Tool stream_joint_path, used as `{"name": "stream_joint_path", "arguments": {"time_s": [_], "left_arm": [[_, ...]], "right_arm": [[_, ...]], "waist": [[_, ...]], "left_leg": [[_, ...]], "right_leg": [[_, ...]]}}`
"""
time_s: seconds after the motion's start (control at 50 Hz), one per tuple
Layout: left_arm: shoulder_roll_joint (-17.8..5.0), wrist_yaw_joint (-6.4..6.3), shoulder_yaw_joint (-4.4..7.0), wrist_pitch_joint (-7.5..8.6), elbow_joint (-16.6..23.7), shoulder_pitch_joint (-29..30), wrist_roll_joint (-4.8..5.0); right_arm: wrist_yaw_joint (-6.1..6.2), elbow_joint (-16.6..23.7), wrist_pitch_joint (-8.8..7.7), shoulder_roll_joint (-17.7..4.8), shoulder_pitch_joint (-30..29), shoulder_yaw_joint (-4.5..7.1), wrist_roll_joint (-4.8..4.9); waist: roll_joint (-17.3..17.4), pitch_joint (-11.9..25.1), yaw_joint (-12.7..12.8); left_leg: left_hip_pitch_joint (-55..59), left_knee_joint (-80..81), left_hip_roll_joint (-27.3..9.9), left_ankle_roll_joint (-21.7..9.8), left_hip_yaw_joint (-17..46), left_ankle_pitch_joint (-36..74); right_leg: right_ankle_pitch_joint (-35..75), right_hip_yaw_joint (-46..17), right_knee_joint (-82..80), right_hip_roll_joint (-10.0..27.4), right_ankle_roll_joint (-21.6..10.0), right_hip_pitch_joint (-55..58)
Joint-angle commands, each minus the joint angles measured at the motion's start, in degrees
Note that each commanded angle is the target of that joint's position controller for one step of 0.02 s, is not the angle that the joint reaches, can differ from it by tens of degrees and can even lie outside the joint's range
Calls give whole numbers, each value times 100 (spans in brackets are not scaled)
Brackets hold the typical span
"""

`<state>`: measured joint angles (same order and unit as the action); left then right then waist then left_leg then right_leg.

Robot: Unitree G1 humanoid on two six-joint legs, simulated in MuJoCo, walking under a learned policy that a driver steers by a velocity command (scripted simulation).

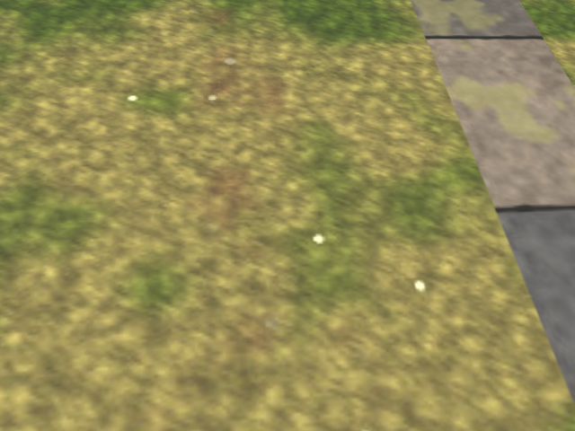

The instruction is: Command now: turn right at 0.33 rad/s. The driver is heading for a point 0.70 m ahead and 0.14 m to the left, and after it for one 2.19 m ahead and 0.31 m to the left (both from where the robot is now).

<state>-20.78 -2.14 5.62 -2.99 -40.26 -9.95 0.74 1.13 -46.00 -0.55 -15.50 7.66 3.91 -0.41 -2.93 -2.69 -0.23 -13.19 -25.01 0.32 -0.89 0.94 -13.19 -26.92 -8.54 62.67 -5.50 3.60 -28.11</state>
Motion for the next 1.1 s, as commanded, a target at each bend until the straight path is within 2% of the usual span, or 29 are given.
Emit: {"name": "stream_joint_path", "arguments": {"time_s": [0.02,0.04,0.1,0.16,0.2,0.22,0.24,0.26,0.28,0.3,0.32,0.36,0.48,0.58,0.6,0.64,0.66,0.68,0.7,0.72,0.74,0.76,0.78,0.8,0.82,0.88,0.98,1.04,1.1], "left_arm": [[-271,-8,58,52,355,-42,28],[-207,-8,17,67,395,60,18],[32,81,-151,121,448,257,-11],[-174,147,-116,239,340,122,34],[-163,157,-95,324,86,-352,21],[-241,126,-67,350,-24,-774,41],[-534,73,-10,365,-138,-1415,18],[-1190,152,173,408,-208,-1630,-50],[-804,189,79,542,-135,-1481,-80],[-495,189,-19,633,-113,-1254,-89],[-384,195,-56,692,-59,-1087,-71],[-273,182,-107,709,-50,-975,-43],[-430,150,-40,728,-167,-1157,-82],[-531,155,21,756,-393,-1349,-4],[-554,147,34,738,-407,-1319,5],[-691,109,71,677,-388,-1243,-32],[-728,74,74,614,-360,-1182,-55],[-677,18,37,571,-308,-1255,-83],[-355,25,-90,639,-48,-1611,-169],[219,118,-303,825,-44,-1939,-199],[-330,188,-180,984,80,-1130,54],[-467,211,-153,1080,257,-687,191],[-446,171,-167,1142,293,-480,94],[-444,136,-128,1139,277,-499,-25],[-429,132,-109,1084,279,-622,-74],[-254,123,-124,906,326,-701,-170],[53,117,-229,941,693,411,-244],[61,215,-231,982,812,891,-136],[-195,268,-128,984,828,839,-112]], "right_arm": [[59,320,-32,-790,-191,119,10],[69,286,-20,-815,-111,118,4],[34,176,7,-1041,73,157,92],[-37,104,5,-1259,226,189,172],[-84,52,-34,-1122,247,127,240],[-121,56,-105,-815,185,20,181],[-200,211,-203,-281,-45,-147,21],[-181,557,-319,-449,-435,-96,122],[-163,551,-377,-943,-596,49,199],[-207,473,-399,-1016,-439,95,272],[-230,328,-407,-931,-266,97,270],[-283,315,-447,-828,-345,87,176],[-404,458,-416,-408,-836,-111,165],[-522,736,-394,-512,-1224,-153,214],[-548,770,-401,-558,-1207,-142,205],[-550,755,-393,-757,-826,-45,183],[-521,607,-369,-938,-174,74,183],[-455,374,-327,-1204,718,237,211],[-354,335,-272,-1797,1503,419,188],[-377,301,-291,-1810,1615,366,243],[-368,339,-336,-1375,1527,244,213],[-351,379,-367,-1293,1200,220,166],[-332,477,-382,-1189,850,189,142],[-320,572,-388,-1057,564,146,74],[-303,675,-390,-960,387,115,9],[-234,724,-410,-913,353,120,87],[-69,577,-316,-1114,746,193,142],[23,444,-148,-1151,1179,222,205],[93,494,-8,-1056,1149,224,184]], "waist": [[1160,415,14],[1194,479,-60],[1411,523,-273],[1337,222,-223],[1082,160,68],[909,372,285],[-137,742,482],[-1351,465,598],[-695,14,634],[-616,-219,457],[-590,-285,361],[-447,-415,298],[-311,-331,442],[-212,-558,444],[-207,-516,386],[-358,-56,121],[-377,409,-249],[-248,953,-652],[764,1694,-707],[1607,2522,-387],[1200,2053,-707],[921,1229,-610],[406,800,-428],[337,531,-174],[496,490,22],[625,297,174],[597,70,-151],[721,327,-381],[870,479,-236]], "left_leg": [[809,665,-1275,-1183,1004,2214],[970,632,-1305,-1209,976,2288],[671,1065,-1241,-1147,960,-98],[181,1206,-1332,-1138,1151,-1002],[-338,949,-1216,-957,1038,-1038],[-829,495,-1050,-693,837,-975],[-1639,-1126,-510,-265,123,-1207],[-2868,-2110,39,-60,-360,-1953],[-3289,-3051,-306,-61,50,-1987],[-3486,-3319,-486,-153,190,-1491],[-3505,-3377,-594,-200,174,-1082],[-3511,-3170,-721,-131,148,-320],[-2628,-1646,-505,211,-228,1237],[-2371,-885,-352,-148,-190,1338],[-2304,-804,-294,-252,-229,1188],[-1589,-823,33,-468,-490,815],[-726,-812,290,-600,-674,746],[619,-790,460,-760,-630,717],[2845,-811,-784,-1442,1487,182],[3786,338,-1844,-2158,4396,-1480],[3477,901,-1776,-1884,4463,-1832],[2687,1003,-1652,-1680,3730,-1449],[1827,1039,-1441,-1578,3142,-821],[1086,1122,-1221,-1516,2645,-180],[643,1254,-1057,-1522,2438,117],[-98,1515,-866,-1633,1914,708],[-551,1063,-283,-1177,1083,2390],[-293,661,-304,-958,1367,2370],[484,-80,-475,-799,2020,2314]], "right_leg": [[206,138,-71,204,202,-410],[212,193,-467,285,226,-329],[214,729,-1890,552,130,476],[594,1068,-3098,432,-130,1261],[1240,1155,-4145,349,-451,2300],[1261,738,-4200,650,-610,3142],[1411,-616,-4401,1701,-899,4036],[425,-2323,-4990,2692,-1746,3838],[-148,-2548,-5248,2732,-2013,3591],[-413,-2138,-5322,2500,-1851,3474],[-354,-1758,-5432,2253,-1695,3416],[717,-1170,-5601,2044,-1547,3296],[2251,333,-5745,1663,-1403,2669],[2525,790,-5745,2040,-1288,2951],[2950,893,-5589,2091,-1230,3127],[5168,1154,-4792,2075,-1061,3409],[6265,1389,-3844,1946,-923,3356],[6456,1588,-2567,1723,-721,2767],[4573,1630,-414,1284,-366,655],[-478,751,1029,257,-182,-735],[-374,88,1525,483,-322,-1324],[123,208,1397,726,-439,-1595],[551,273,1000,960,-492,-1422],[835,276,596,1126,-476,-1060],[993,228,432,1209,-448,-733],[1246,385,-147,1243,-193,-568],[2954,636,-2305,783,55,-230],[3481,669,-3047,379,55,233],[2919,363,-3557,310,-109,241]]}}
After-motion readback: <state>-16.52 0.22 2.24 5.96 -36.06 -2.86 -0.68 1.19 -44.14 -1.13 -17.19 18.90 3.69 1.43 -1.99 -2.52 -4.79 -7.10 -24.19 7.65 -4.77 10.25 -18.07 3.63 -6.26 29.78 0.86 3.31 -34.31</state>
